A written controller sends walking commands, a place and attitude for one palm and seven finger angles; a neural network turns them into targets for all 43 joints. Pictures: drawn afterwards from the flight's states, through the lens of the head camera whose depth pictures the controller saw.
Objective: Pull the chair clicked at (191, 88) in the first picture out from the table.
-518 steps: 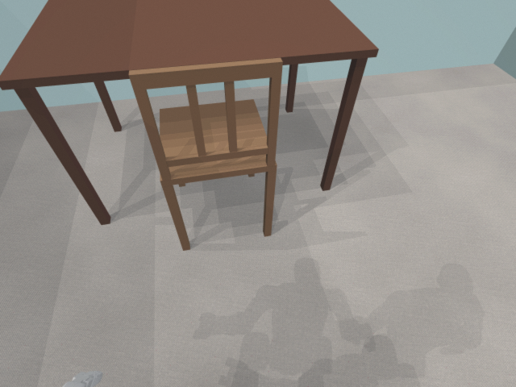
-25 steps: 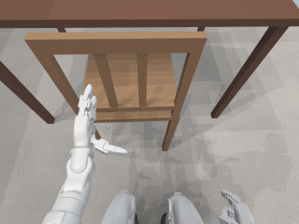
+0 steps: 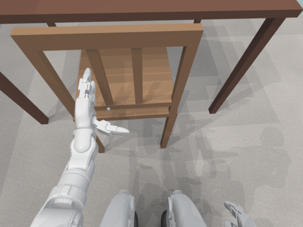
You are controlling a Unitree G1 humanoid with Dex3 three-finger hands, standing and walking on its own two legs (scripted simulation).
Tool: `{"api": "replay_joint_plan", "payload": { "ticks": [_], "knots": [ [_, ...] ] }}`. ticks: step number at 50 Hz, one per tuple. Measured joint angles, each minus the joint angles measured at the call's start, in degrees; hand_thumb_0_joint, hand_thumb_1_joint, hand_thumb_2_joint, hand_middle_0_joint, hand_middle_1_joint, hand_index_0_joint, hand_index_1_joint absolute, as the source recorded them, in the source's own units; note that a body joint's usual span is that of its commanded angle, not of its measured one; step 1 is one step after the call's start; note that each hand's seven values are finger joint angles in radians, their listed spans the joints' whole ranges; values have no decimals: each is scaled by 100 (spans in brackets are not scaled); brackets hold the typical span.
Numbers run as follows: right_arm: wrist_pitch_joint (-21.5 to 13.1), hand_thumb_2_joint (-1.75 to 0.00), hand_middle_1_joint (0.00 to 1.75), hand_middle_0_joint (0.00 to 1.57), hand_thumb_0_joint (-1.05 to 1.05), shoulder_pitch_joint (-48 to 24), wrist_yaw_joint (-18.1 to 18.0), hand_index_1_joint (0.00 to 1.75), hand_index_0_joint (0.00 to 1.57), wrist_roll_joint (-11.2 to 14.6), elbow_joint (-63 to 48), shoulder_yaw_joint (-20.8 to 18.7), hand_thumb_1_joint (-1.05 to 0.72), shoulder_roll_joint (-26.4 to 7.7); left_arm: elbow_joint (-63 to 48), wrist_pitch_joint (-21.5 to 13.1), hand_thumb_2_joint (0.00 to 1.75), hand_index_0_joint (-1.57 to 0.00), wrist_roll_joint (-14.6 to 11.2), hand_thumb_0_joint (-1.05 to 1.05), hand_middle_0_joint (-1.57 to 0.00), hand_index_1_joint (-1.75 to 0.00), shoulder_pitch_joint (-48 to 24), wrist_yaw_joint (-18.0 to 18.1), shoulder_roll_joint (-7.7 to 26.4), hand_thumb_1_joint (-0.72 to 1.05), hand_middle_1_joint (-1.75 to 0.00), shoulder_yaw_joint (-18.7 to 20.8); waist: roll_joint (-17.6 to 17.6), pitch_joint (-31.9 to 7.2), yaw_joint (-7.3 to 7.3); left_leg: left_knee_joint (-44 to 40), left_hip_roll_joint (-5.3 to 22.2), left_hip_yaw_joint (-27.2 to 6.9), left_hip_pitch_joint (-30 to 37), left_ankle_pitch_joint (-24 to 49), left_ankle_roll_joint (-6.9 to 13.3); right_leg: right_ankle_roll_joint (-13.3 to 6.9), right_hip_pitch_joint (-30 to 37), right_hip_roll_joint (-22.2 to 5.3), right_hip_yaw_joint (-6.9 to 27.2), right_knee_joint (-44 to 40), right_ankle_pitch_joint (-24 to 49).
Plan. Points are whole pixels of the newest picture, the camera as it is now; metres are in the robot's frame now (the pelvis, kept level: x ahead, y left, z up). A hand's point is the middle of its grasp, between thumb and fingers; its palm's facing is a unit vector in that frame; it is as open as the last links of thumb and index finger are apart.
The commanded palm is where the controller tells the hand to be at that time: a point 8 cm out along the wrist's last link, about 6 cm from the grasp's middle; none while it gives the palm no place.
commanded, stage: push the fingers through the gap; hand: left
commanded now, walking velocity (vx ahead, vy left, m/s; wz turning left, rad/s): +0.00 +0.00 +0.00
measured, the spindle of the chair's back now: (102, 80) +0.51 +0.14 +0.02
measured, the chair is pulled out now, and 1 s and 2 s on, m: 0.00 0.00 0.00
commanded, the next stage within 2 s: hook a spindle and tug to test in 1.10 s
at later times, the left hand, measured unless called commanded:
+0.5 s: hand (111, 92) +0.46 +0.11 +0.02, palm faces +0.10 -0.99 -0.03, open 16.9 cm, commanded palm +0.43 +0.16 +0.02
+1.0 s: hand (110, 86) +0.49 +0.12 +0.02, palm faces +0.11 -0.99 -0.03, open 16.9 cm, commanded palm +0.45 +0.16 +0.02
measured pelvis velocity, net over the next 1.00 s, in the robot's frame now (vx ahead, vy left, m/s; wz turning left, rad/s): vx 0.00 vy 0.00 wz -0.02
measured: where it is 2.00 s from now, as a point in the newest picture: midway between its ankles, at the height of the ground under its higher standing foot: outside the picture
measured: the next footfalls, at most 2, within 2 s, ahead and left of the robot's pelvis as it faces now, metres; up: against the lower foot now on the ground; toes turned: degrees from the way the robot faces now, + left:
none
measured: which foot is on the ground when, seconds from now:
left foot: down 0.00-1.00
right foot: down 0.00-1.00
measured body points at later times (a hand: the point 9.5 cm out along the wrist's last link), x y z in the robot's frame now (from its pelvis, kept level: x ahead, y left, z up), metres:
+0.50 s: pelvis +0.00 +0.00 +0.00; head +0.14 +0.00 +0.43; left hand +0.45 +0.17 +0.03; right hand +0.08 -0.26 -0.13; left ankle +0.03 +0.09 -0.62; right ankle +0.03 -0.10 -0.62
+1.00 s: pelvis +0.00 +0.00 +0.00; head +0.15 +0.01 +0.42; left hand +0.47 +0.17 +0.02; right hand +0.04 -0.26 -0.13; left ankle +0.03 +0.09 -0.62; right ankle +0.03 -0.10 -0.62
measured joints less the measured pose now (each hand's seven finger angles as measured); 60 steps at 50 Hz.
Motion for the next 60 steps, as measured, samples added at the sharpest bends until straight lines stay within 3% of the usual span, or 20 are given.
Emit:
{"api": "replay_joint_plan", "payload": {
  "ticks": [36, 60],
  "knots": [
    [208, -90, 30, 21, 0, 301, 155, 30, 20, -143, 181, -44, -90, -12, 1691, -333, 30, -6, 251, -2, -6, -8, -1586, -33, 448, -50, -8, 866, 35, -39, -305, 72, 60, 32, -332, -36, -2, -1, -353, 61, 36, 52, 5],
    [383, -90, 30, 21, 0, 419, 231, 30, 20, -175, 158, -46, -90, -18, 1911, -400, 30, -6, 329, -2, -6, -8, -1743, 21, 486, -50, -8, 913, 42, -39, -379, 80, 74, 41, -382, -58, 39, 42, -385, 80, 52, 6, 22]
  ]
}}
